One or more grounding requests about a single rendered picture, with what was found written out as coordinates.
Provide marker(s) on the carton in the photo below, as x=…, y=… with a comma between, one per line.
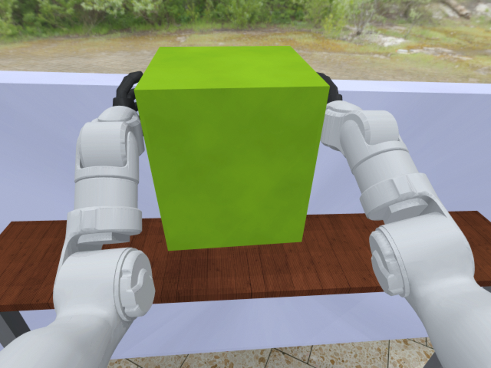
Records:
x=232, y=136

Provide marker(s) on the robot left hand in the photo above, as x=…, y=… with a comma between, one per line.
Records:
x=125, y=95

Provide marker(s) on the left robot forearm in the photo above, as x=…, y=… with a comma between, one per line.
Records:
x=106, y=183

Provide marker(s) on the right robot upper arm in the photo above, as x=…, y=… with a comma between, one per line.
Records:
x=425, y=260

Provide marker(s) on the table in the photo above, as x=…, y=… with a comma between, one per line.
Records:
x=334, y=257

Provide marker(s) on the left robot upper arm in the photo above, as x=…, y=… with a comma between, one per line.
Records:
x=97, y=296

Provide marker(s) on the robot right hand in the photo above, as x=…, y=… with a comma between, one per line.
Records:
x=333, y=91

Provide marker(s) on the right robot forearm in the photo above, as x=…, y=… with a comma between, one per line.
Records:
x=391, y=187

